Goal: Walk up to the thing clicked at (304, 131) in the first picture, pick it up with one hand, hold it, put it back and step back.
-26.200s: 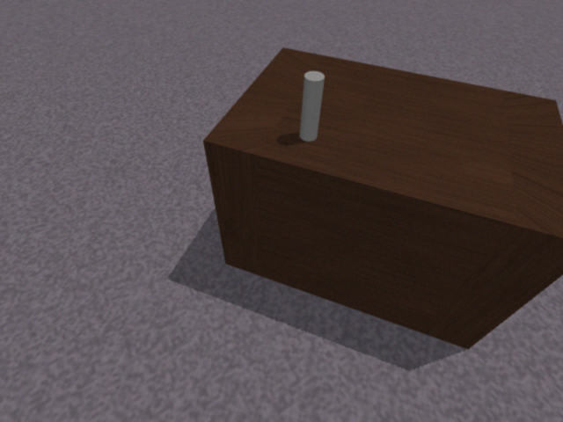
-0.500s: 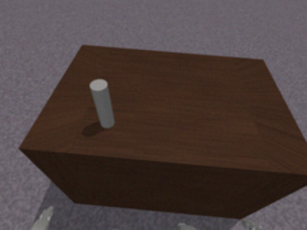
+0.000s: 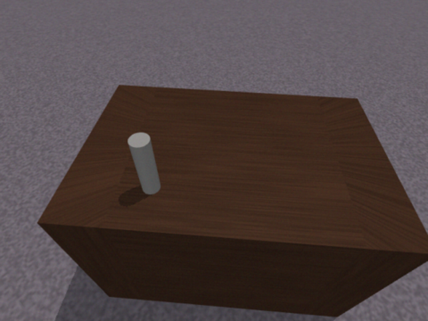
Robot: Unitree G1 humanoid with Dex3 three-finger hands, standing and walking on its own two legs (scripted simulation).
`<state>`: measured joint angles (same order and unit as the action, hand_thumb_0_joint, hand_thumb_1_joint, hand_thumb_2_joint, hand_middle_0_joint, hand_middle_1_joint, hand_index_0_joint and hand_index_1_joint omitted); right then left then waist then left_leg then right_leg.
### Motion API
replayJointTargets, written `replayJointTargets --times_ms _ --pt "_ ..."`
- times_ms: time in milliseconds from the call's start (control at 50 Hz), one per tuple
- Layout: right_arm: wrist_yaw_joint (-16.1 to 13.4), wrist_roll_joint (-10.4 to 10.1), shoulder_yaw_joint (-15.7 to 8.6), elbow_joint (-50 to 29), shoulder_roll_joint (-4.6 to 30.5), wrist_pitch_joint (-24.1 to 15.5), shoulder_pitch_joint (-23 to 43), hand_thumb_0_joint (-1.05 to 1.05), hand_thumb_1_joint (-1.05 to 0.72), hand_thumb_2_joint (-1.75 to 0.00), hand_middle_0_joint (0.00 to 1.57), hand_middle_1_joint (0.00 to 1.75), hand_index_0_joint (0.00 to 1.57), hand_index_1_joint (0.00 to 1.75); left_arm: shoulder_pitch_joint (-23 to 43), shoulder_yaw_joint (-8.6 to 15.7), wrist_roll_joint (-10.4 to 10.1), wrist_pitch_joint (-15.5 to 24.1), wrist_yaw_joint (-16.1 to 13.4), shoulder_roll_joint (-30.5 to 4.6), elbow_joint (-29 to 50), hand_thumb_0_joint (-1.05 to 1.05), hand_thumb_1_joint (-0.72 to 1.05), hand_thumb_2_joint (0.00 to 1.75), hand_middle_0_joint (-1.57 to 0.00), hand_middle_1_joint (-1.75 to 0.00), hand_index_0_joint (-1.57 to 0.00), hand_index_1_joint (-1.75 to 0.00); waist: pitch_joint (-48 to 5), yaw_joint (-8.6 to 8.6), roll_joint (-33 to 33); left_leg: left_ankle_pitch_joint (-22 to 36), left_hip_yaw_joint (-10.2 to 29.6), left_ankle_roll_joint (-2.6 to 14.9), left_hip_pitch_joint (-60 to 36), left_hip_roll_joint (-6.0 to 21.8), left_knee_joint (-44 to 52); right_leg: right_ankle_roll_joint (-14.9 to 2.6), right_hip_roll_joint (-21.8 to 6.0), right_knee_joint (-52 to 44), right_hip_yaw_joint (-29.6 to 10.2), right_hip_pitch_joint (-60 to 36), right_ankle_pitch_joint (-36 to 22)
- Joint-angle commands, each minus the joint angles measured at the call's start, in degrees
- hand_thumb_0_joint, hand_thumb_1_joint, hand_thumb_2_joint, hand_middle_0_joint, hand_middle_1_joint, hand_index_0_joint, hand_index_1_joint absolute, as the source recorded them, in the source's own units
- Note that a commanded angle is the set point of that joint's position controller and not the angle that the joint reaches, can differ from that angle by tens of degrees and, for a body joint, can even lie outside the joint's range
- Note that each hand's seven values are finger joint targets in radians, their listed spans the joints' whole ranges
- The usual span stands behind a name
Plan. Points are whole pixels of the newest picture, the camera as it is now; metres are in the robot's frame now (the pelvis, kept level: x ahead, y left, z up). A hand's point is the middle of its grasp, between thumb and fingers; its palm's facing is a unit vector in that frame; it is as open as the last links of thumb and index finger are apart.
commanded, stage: stand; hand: left
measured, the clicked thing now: (145, 165) +0.48 +0.18 -0.03
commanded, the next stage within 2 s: none
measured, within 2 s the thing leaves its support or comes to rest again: neither
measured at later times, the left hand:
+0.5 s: hand out of the picture +0.06 +0.25 -0.15, palm faces -0.02 -0.94 -0.35, open 7.4 cm
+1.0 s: hand out of the picture +0.08 +0.25 -0.15, palm faces -0.04 -0.94 -0.34, open 7.4 cm
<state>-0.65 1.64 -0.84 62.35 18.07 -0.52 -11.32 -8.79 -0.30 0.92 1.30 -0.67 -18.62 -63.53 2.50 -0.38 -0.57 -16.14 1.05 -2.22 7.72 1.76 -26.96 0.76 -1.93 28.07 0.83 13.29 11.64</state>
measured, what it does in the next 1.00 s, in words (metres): stands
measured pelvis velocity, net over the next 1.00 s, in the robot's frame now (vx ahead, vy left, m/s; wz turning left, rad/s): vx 0.00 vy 0.00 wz -0.04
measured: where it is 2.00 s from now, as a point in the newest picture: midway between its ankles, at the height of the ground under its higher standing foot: outside the picture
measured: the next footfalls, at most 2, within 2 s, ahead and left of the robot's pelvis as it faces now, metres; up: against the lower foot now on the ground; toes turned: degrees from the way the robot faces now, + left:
none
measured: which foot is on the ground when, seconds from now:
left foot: down 0.00-1.00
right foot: down 0.00-1.00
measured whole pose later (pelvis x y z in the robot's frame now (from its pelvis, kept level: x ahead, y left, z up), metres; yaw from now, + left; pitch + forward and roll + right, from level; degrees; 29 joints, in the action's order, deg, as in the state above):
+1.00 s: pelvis +0.00 +0.00 +0.01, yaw -2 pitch -3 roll +0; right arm -0.2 1.0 -0.5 65.0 19.9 -0.6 -8.0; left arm -5.5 0.0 0.3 1.0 0.2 -19.0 -67.0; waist 3.0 -0.1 -0.6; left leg -13.0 -1.1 -2.2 3.9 2.2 -19.6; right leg 1.0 -1.2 21.5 -1.0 10.7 8.2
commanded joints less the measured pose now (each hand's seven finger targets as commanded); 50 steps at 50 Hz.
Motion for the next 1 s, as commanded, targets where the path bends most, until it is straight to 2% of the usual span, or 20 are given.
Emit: replayJointTargets --times_ms 0,40,100,160,280,420,440,500,620,780,940,980 --pt "-0.41 -0.35 -2.17 -2.05 11.71 -1.13 1.52 0.0 -0.9 -0.9 0.2 0.3 0.2 0.3 2.78 2.69 0.05 1.16 -0.57 -12.29 1.13 0.0 0.76 0.9 -0.2 -0.3 -0.2 -0.3 -0.42 0.11 1.44 3.3 3.8 3.03 4.36 3.81 7.85 -2.38 -4.69 -7.99 -6.47 -4.74 -1.27" --pt "-0.4 -0.22 -2.09 -1.57 11.79 -1.12 1.8 0.0 -0.9 -0.9 0.2 0.3 0.2 0.3 3.48 2.64 0.01 0.98 -0.42 -11.98 0.67 0.0 0.9 0.9 -0.2 -0.3 -0.2 -0.3 0.04 0.05 0.35 1.64 3.95 3.08 4.99 4.18 9.3 -2.29 -4.56 -8.44 -6.37 -4.9 -0.74" --pt "-0.27 -0.39 -2.0 -1.24 11.9 -1.24 2.74 0.0 -0.9 -0.9 0.2 0.3 0.2 0.3 3.47 2.57 -0.03 1.04 -0.3 -11.7 -0.31 0.0 0.9 0.9 -0.2 -0.3 -0.2 -0.3 -1.1 -0.24 0.4 3.25 3.9 3.11 3.63 4.39 9.8 -2.14 -4.66 -8.6 -6.26 -6.05 -3.13" --pt "-0.26 -0.43 -2.03 -0.85 12.11 -1.22 2.64 0.0 -0.9 -0.9 0.2 0.3 0.2 0.3 4.39 2.62 0.07 1.09 -0.3 -11.95 -0.71 0.0 0.9 0.9 -0.2 -0.3 -0.2 -0.3 -0.86 0.15 0.98 3.2 3.56 2.98 2.71 4.54 9.94 -1.91 -4.78 -9.6 -6.62 -5.25 -2.41" --pt "-0.07 -0.48 -2.11 -0.41 12.71 -0.83 3.06 0.0 -0.9 -0.9 0.2 0.3 0.2 0.3 4.74 2.63 0.05 0.8 -0.14 -12.45 -1.27 0.0 0.9 0.9 -0.2 -0.3 -0.2 -0.3 0.29 0.01 1.18 0.26 3.22 3.19 2.85 4.3 10.31 -1.8 -4.75 -11.37 -7.28 -3.82 2.99" --pt "-0.13 -0.51 -1.75 -0.11 12.83 -1.06 3.17 0.0 -0.9 -0.9 0.2 0.3 0.2 0.3 5.55 2.7 -0.17 0.84 0.0 -12.44 -1.08 0.0 0.9 0.9 -0.2 -0.3 -0.2 -0.3 -1.36 0.17 0.13 2.71 3.21 3.06 3.05 5.02 11.38 -1.84 -4.9 -10.15 -6.99 -6.04 -3.02" --pt "-0.06 -0.59 -1.87 -0.21 13.09 -1.04 3.62 0.0 -0.9 -0.9 0.2 0.3 0.2 0.3 5.13 2.67 -0.03 0.83 -0.05 -12.53 -1.24 0.0 0.9 0.9 -0.2 -0.3 -0.2 -0.3 -1.28 -0.17 0.51 2.65 3.19 3.07 2.98 4.85 11.26 -1.85 -4.84 -10.12 -6.66 -5.9 -2.06" --pt "-0.09 -0.6 -1.79 -0.14 13.26 -1.03 3.41 0.0 -0.9 -0.9 0.2 0.3 0.2 0.3 5.28 2.59 -0.13 0.81 0.03 -12.43 -1.3 0.0 0.9 0.9 -0.2 -0.3 -0.2 -0.3 -1.63 0.31 0.78 2.86 3.11 3.27 2.41 5.23 11.28 -1.86 -5.03 -10.29 -6.93 -5.97 -3.08" --pt "-0.02 -0.7 -1.74 0.0 13.64 -0.97 3.59 0.0 -0.9 -0.9 0.2 0.3 0.2 0.3 5.41 2.55 -0.2 0.66 0.1 -12.59 -1.14 0.0 0.9 0.9 -0.2 -0.3 -0.2 -0.3 -0.93 0.31 0.89 2.19 2.91 3.13 2.29 5.04 11.34 -1.89 -4.78 -10.58 -7.08 -4.98 -1.44" --pt "-0.09 -0.85 -1.66 -0.13 13.61 -1.2 3.95 0.0 -0.9 -0.9 0.2 0.3 0.2 0.3 4.77 2.46 -0.4 0.76 0.18 -12.4 -0.81 0.0 0.9 0.9 -0.2 -0.3 -0.2 -0.3 -3.25 0.45 0.84 7.18 2.39 2.97 -0.25 5.54 11.16 -2.16 -5.13 -8.99 -6.76 -6.53 -10.63" --pt "-0.06 -0.85 -1.45 -0.17 13.35 -1.01 4.11 0.0 -0.9 -0.9 0.2 0.3 0.2 0.3 5.21 2.67 -0.48 0.54 0.19 -12.83 -0.7 0.0 0.9 0.9 -0.2 -0.3 -0.2 -0.3 -1.89 0.29 1.03 5.27 2.02 2.8 0.44 5.47 12.2 -1.74 -4.83 -9.89 -6.91 -6.44 -7.31" --pt "-0.07 -0.75 -1.61 -0.43 13.88 -1.07 4.87 0.0 -0.9 -0.9 0.2 0.3 0.2 0.3 4.85 2.55 -0.36 0.57 0.24 -12.36 -0.63 0.0 0.9 0.9 -0.2 -0.3 -0.2 -0.3 -2.32 0.25 0.54 5.58 2.01 2.94 -0.36 5.72 11.8 -1.74 -4.97 -10.06 -7.0 -5.96 -8.36"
